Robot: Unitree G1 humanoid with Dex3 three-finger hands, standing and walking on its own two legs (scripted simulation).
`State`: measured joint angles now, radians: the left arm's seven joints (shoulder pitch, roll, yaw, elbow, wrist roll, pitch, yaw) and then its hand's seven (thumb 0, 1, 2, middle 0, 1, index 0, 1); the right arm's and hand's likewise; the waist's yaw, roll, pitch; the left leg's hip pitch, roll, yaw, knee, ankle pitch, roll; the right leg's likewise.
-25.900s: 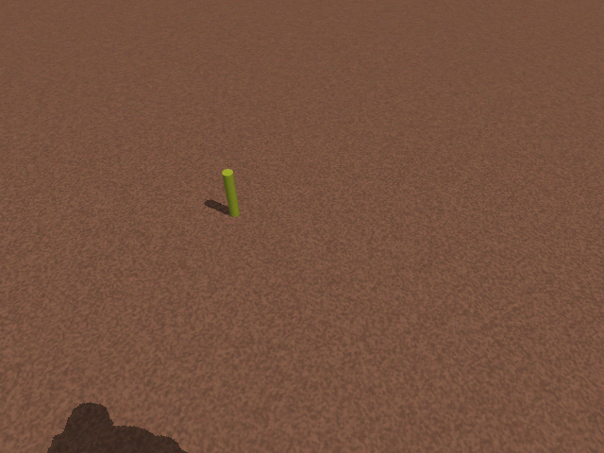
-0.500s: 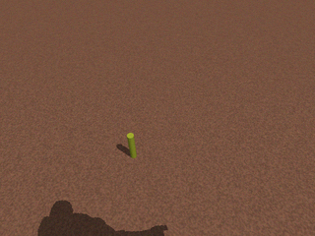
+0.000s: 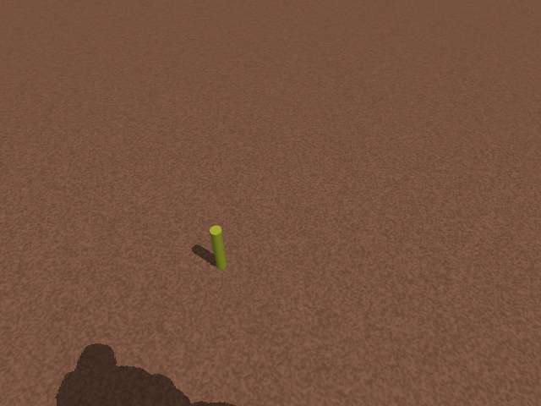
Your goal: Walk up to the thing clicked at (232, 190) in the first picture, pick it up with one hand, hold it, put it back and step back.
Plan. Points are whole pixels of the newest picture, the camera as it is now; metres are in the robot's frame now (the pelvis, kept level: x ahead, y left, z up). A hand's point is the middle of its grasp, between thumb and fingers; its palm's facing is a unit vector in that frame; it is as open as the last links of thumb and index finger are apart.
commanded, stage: stand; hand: left
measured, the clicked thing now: (218, 248) +0.82 +0.22 -0.66
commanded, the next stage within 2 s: walk up in 0.20 s
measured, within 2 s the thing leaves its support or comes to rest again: neither
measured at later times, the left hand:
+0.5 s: hand out of the picture +0.06 +0.31 -0.17, palm faces +0.03 -0.93 -0.36, open 7.4 cm
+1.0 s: hand (140, 294) +0.36 +0.27 -0.15, palm faces -0.03 -0.93 -0.37, open 7.4 cm
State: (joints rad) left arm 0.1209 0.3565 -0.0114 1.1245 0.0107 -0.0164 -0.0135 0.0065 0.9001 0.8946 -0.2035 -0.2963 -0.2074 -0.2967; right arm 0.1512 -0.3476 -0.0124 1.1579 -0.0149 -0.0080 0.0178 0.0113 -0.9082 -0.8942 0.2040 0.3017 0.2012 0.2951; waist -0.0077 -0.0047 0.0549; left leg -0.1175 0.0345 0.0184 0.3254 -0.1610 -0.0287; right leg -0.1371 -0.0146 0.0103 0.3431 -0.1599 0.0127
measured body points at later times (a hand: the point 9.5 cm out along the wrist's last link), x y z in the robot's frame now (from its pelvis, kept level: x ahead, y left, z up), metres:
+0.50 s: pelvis +0.06 +0.03 -0.01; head +0.07 +0.04 +0.44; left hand +0.06 +0.36 -0.14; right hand +0.14 -0.30 -0.12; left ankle +0.07 +0.14 -0.75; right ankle +0.02 -0.12 -0.75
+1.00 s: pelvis +0.24 +0.01 -0.03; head +0.25 +0.00 +0.42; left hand +0.36 +0.32 -0.12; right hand +0.25 -0.29 -0.17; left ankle +0.12 +0.14 -0.68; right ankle +0.33 -0.08 -0.75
